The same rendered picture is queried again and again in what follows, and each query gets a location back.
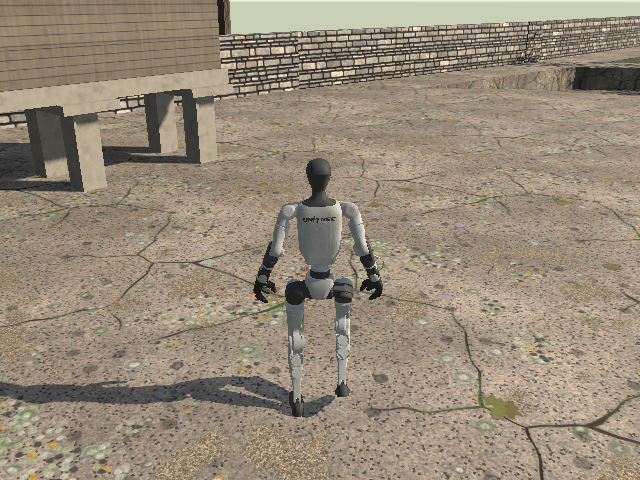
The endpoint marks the robot left hand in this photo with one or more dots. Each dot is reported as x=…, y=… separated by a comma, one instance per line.
x=258, y=287

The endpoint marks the robot left upper arm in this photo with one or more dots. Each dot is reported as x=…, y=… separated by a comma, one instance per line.
x=287, y=212

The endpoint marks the robot right hand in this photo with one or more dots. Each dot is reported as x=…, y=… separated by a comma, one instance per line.
x=371, y=285

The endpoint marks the robot right upper arm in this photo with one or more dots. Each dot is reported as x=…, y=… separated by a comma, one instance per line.
x=351, y=211

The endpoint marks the left robot thigh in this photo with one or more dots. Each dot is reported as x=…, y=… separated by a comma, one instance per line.
x=295, y=294

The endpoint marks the robot right forearm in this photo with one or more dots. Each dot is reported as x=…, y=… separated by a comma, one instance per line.
x=369, y=265

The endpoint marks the right robot foot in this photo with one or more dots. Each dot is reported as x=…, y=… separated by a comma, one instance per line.
x=342, y=390

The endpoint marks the robot left forearm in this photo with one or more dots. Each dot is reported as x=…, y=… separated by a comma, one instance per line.
x=267, y=266

